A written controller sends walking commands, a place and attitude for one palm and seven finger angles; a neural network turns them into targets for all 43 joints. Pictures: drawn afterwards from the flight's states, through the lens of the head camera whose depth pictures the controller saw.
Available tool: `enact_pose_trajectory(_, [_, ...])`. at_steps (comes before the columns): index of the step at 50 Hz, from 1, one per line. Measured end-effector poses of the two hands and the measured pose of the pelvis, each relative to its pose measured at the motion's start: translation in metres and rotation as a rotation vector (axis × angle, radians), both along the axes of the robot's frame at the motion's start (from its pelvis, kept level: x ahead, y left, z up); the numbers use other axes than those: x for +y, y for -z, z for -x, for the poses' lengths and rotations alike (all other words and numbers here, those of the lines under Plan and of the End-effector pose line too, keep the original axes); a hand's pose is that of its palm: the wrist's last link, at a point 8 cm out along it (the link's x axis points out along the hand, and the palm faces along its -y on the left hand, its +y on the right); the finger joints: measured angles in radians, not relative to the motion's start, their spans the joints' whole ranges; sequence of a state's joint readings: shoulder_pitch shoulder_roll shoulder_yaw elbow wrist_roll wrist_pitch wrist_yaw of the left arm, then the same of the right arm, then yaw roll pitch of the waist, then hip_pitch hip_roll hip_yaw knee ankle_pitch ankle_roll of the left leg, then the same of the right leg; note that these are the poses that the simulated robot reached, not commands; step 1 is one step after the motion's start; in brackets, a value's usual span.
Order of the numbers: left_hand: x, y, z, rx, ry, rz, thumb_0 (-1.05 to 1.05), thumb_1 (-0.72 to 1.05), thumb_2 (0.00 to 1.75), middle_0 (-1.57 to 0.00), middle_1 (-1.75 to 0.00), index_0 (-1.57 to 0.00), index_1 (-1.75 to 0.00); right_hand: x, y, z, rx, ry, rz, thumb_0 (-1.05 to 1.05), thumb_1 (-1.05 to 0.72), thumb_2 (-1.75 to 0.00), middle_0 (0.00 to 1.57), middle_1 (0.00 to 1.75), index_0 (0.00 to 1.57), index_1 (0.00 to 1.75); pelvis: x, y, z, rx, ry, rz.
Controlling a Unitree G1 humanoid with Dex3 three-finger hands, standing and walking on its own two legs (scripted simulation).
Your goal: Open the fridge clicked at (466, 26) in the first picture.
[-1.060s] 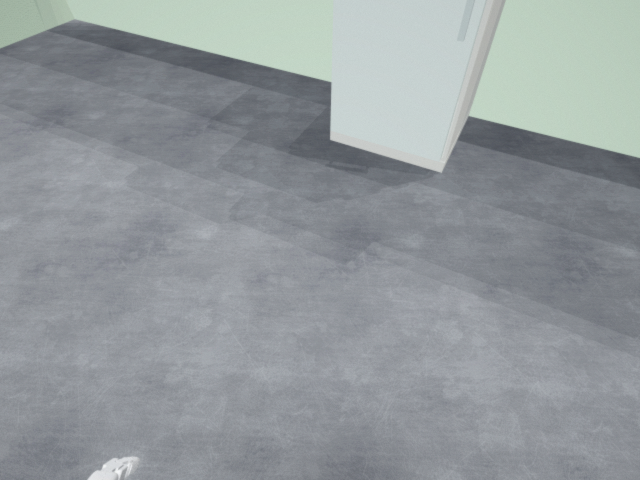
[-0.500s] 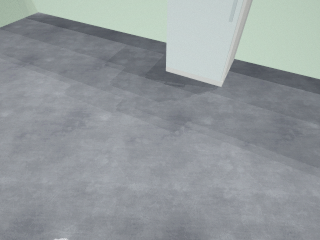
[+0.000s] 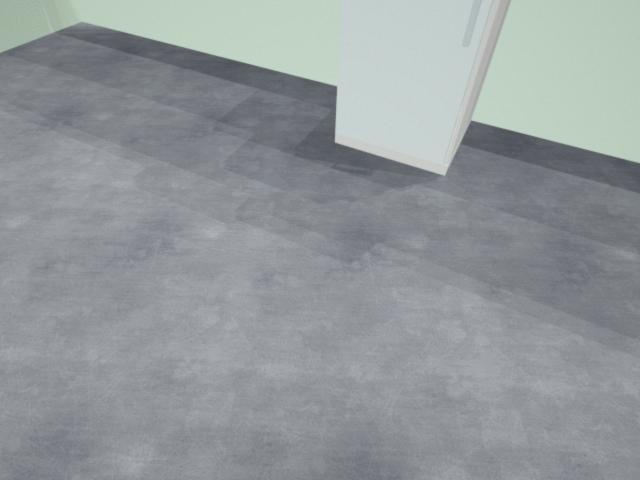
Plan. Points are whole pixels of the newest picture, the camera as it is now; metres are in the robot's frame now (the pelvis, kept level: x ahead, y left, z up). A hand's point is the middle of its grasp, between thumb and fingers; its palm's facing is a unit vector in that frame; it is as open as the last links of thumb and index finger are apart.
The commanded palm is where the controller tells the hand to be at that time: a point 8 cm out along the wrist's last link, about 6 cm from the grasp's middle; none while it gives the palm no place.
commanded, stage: look at it before walking up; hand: right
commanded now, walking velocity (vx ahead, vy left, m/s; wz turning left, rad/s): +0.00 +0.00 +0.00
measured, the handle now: out of the picture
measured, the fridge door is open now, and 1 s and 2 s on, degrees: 0 0 0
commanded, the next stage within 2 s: walk to a spot facing it in 0.48 s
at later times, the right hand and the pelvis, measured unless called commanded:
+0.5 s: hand out of the picture +0.07 -0.25 -0.16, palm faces -0.03 +0.94 -0.33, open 7.4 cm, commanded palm none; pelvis +0.00 +0.00 +0.00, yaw +0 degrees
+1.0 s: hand out of the picture +0.07 -0.20 -0.19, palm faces -0.04 +0.99 -0.13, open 7.4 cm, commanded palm none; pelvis +0.09 -0.03 -0.01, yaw +3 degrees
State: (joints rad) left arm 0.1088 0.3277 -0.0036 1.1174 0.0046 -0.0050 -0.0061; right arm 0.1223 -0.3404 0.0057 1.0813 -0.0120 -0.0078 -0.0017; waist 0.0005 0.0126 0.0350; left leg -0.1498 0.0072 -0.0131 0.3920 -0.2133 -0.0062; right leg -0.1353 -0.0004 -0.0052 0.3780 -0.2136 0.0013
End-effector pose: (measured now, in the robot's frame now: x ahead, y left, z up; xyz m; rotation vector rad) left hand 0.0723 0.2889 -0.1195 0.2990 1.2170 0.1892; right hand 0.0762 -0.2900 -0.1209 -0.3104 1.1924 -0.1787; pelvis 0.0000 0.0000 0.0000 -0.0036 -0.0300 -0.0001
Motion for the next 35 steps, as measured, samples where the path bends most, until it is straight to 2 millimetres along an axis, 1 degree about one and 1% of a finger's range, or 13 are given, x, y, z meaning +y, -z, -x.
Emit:
enact_pose_trajectory(12, [0.003,-0.003,-0.005,-0.007,0.000,-0.010,0.01,0.90,0.90,-0.20,-0.30,-0.20,-0.30,0.002,0.002,0.004,0.010,0.005,-0.006,0.00,-0.90,-0.90,0.20,0.29,0.20,0.30,0.001,0.000,-0.002,-0.002,-0.001,-0.002])
enact_pose_trajectory(30, [0.001,-0.003,-0.009,0.001,0.007,-0.009,0.01,0.90,0.90,-0.20,-0.30,-0.20,-0.30,-0.003,0.002,0.008,0.033,0.013,0.001,0.00,-0.90,-0.90,0.20,0.29,0.20,0.30,0.000,-0.001,-0.004,0.004,0.000,-0.002])
enact_pose_trajectory(32, [-0.001,-0.002,-0.009,0.005,0.007,-0.008,0.01,0.90,0.90,-0.20,-0.30,-0.20,-0.30,-0.002,0.003,0.008,0.035,0.017,0.002,0.00,-0.90,-0.90,0.20,0.29,0.20,0.30,-0.001,-0.001,-0.006,0.005,-0.001,-0.002])
enact_pose_trajectory(35, [-0.009,0.004,-0.005,0.021,0.001,0.010,0.01,0.90,0.90,-0.20,-0.30,-0.20,-0.30,0.004,0.009,0.012,0.052,0.026,-0.016,0.00,-0.91,-0.90,0.20,0.29,0.20,0.30,-0.001,0.002,-0.012,0.008,-0.006,-0.006])
